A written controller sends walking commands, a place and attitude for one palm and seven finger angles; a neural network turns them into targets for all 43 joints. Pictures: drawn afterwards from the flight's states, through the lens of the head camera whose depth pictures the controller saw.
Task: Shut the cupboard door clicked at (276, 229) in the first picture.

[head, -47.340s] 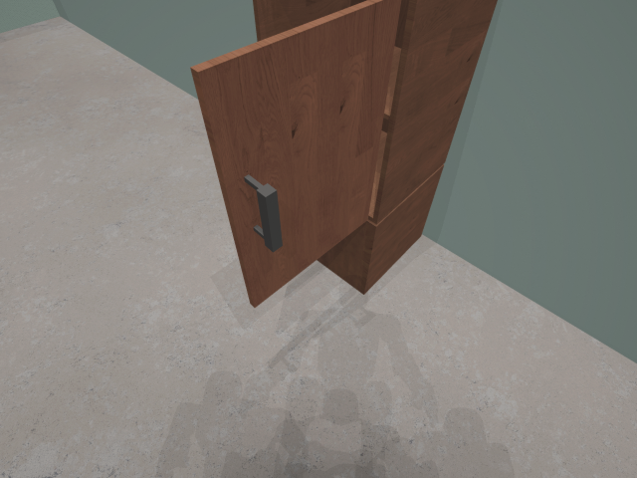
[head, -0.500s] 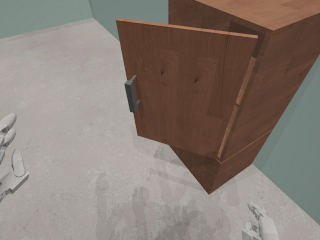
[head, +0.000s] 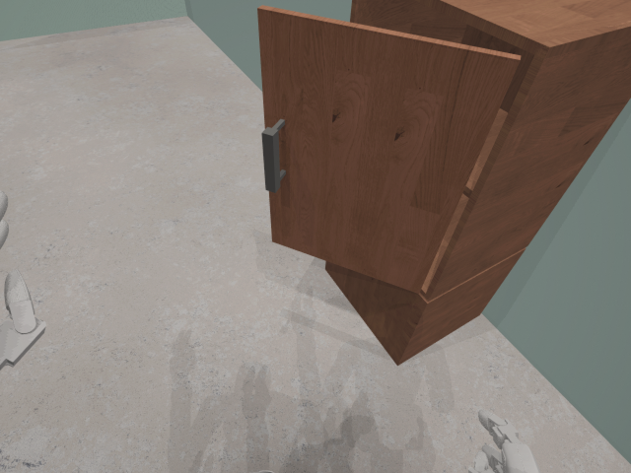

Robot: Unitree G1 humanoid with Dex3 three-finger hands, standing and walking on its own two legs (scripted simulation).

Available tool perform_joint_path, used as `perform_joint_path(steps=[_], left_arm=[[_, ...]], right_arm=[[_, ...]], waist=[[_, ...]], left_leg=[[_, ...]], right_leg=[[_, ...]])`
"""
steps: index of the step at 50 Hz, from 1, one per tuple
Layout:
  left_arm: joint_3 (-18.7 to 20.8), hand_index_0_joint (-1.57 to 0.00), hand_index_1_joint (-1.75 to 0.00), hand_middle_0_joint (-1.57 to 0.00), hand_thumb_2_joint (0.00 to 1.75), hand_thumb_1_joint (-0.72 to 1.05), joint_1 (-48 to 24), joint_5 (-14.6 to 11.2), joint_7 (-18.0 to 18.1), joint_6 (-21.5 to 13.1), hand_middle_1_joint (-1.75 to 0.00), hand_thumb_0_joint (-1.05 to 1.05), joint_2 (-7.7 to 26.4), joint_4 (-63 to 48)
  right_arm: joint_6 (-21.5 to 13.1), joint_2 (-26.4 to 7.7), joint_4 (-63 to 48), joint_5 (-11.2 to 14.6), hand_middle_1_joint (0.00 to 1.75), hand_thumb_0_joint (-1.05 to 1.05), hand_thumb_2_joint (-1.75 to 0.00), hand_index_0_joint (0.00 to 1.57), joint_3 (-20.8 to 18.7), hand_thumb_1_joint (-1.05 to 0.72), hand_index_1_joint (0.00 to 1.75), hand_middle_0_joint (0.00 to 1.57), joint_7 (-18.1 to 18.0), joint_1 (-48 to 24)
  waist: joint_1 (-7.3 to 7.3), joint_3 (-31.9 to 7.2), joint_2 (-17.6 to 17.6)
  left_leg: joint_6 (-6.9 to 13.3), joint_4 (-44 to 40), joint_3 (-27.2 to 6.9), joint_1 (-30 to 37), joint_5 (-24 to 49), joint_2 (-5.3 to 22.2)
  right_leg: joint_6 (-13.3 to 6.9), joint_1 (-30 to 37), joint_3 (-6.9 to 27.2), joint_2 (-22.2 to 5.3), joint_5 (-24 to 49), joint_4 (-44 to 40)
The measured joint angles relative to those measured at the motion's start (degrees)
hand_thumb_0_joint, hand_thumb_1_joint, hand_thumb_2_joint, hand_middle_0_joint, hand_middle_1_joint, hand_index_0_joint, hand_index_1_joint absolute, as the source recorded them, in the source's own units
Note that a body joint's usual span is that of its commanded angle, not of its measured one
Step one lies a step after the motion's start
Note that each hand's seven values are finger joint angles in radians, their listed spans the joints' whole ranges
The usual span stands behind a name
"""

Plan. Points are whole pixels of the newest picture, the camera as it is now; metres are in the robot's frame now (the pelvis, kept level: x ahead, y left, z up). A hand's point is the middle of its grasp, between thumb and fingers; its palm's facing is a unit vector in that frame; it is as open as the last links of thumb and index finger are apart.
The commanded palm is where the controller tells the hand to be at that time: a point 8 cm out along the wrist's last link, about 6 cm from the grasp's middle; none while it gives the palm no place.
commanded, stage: step back with the hand held close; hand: left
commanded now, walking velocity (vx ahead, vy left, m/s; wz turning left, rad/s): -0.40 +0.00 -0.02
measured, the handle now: (276, 156) +0.71 +0.14 -0.01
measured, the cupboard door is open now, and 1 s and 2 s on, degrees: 36 36 36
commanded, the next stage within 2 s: stop stepping back and stand still in 0.94 s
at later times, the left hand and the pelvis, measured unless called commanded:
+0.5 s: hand out of the picture +0.14 +0.27 +0.18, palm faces +0.46 -0.78 -0.43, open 7.4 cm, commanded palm +0.07 +0.31 +0.19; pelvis -0.05 +0.01 +0.00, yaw +4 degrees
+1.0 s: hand out of the picture +0.07 +0.29 +0.18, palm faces +0.37 -0.83 -0.41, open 7.4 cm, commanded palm -0.02 +0.33 +0.19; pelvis -0.15 +0.03 +0.00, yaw +2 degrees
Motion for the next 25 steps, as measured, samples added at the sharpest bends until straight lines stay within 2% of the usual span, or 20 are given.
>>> perform_joint_path(steps=[6,10,12,15,20,22,23,25], left_arm=[[0.5,-0.21,-0.30,-0.21,0.89,0.88,-0.2,0.2,0.3,-1.4,-0.30,0.02,1.3,0.0],[2.0,-0.22,-0.30,-0.22,0.89,0.88,-0.6,0.6,-0.4,-1.9,-0.30,0.02,3.0,0.1],[2.9,-0.22,-0.30,-0.22,0.89,0.88,-0.4,0.5,-0.8,-2.2,-0.30,0.02,3.4,-0.2],[3.7,-0.22,-0.30,-0.22,0.89,0.88,0.4,-0.1,-0.8,-2.6,-0.30,0.02,3.0,-1.3],[0.6,-0.22,-0.30,-0.22,0.89,0.88,0.9,-0.2,-0.1,-2.3,-0.30,0.02,1.7,-2.8],[-0.4,-0.22,-0.30,-0.22,0.89,0.88,1.0,0.0,0.2,-2.0,-0.30,0.01,1.7,-3.1],[-0.7,-0.22,-0.30,-0.22,0.89,0.88,1.0,0.1,0.4,-1.9,-0.30,0.01,1.9,-3.2],[-0.8,-0.22,-0.30,-0.22,0.89,0.88,0.2,0.2,0.5,-1.9,-0.30,0.01,2.4,-3.0]], right_arm=[[-0.4,0.1,0.5,-0.1,0.30,0.01,-0.89,0.20,-0.2,-0.90,0.30,0.20,0.1,-0.3],[-1.3,0.6,0.0,-0.1,0.30,0.01,-0.90,0.20,-0.4,-0.90,0.30,0.20,0.0,0.0],[-1.6,0.8,0.1,-0.3,0.30,0.01,-0.90,0.20,-0.4,-0.90,0.30,0.20,0.2,0.0],[-2.0,0.9,0.5,-0.3,0.30,0.01,-0.90,0.20,-0.5,-0.90,0.30,0.20,0.7,-1.1],[-1.6,0.8,1.7,-0.5,0.30,0.01,-0.89,0.20,-0.9,-0.90,0.30,0.20,1.1,-1.6],[-0.7,0.7,2.2,-0.4,0.30,0.01,-0.89,0.20,-1.1,-0.90,0.30,0.20,1.0,-1.5],[-0.3,0.6,2.2,-0.4,0.30,0.01,-0.89,0.20,-1.1,-0.90,0.30,0.20,0.9,-1.3],[0.2,0.4,2.1,-0.2,0.30,0.01,-0.90,0.20,-1.3,-0.90,0.30,0.20,0.4,-1.3]], waist=[[-1.02,0.2,-0.2],[-2.30,0.6,-0.2],[-2.28,0.2,-0.2],[-1.44,0.8,0.1],[-0.64,0.4,-1.0],[-0.67,-0.2,-1.5],[-0.75,-0.8,-1.5],[-1.37,-1.1,-1.3]], left_leg=[[0.3,-0.6,0.1,-0.9,2.1,0.3],[0.7,-0.3,-0.6,-2.0,4.0,0.1],[0.6,0.3,-0.9,-3.2,3.9,0.3],[0.0,0.4,-0.8,-4.2,4.3,1.0],[-2.5,1.0,-0.4,-4.8,-3.5,0.0],[-3.3,1.9,-0.3,-3.9,-4.1,-0.5],[-3.4,1.6,-0.4,-2.8,-4.1,-0.5],[-2.1,-0.6,-0.5,-2.5,0.9,-0.6]], right_leg=[[0.2,-0.9,0.3,0.4,1.0,-0.4],[0.2,-0.9,2.6,2.3,-1.6,3.1],[-0.1,0.0,3.7,3.3,-4.3,4.1],[-0.6,-0.4,4.2,4.0,-4.0,3.6],[-0.6,-0.6,4.3,2.7,-2.3,2.2],[-0.2,-0.4,4.4,2.0,-1.8,1.7],[0.0,-0.4,4.3,1.8,-1.7,1.5],[0.6,-0.6,3.6,1.4,-1.2,0.9]])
